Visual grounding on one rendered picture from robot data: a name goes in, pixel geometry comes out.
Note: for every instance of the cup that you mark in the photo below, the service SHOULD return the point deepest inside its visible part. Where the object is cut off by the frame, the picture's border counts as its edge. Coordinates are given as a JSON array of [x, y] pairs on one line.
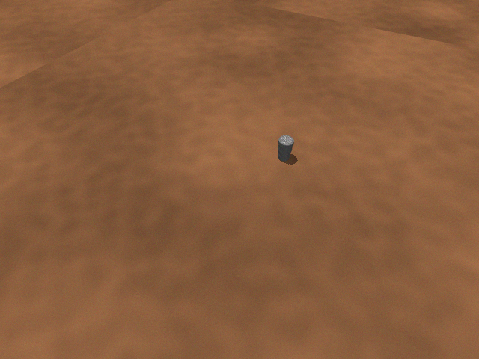
[[285, 145]]

